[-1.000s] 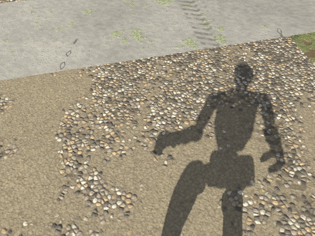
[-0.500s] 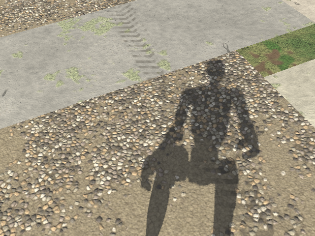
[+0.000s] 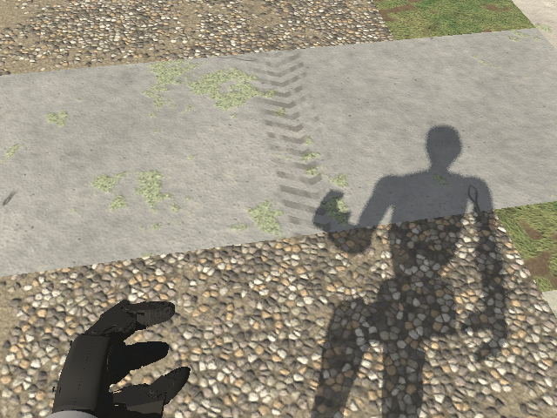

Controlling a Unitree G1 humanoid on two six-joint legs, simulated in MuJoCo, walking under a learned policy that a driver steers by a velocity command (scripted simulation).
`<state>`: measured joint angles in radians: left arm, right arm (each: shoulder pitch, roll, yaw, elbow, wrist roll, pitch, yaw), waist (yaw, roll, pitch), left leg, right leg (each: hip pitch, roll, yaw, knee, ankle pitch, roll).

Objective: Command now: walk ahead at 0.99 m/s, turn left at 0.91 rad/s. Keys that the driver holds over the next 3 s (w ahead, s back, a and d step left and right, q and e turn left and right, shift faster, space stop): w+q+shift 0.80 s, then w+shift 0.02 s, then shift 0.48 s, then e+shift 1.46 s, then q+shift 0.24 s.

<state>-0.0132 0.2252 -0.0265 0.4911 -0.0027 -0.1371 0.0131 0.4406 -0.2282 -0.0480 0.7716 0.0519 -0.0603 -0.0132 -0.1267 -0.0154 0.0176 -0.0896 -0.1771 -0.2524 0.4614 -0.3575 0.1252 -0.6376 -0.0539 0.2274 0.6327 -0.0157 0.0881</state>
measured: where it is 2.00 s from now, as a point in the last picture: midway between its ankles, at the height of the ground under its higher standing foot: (105, 264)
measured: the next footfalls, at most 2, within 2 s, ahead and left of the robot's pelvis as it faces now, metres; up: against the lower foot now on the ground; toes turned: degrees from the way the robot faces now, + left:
right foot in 0.08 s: +0.27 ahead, -0.20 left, +0.00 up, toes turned +15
left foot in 0.54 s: +0.59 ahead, +0.17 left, +0.00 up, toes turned +36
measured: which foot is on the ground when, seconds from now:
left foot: down 0.00-0.06, up 0.08-0.52, down 0.54-0.96, up 0.98-1.00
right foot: up 0.00-0.06, down 0.08-0.52, up 0.54-0.94, down 0.96-1.00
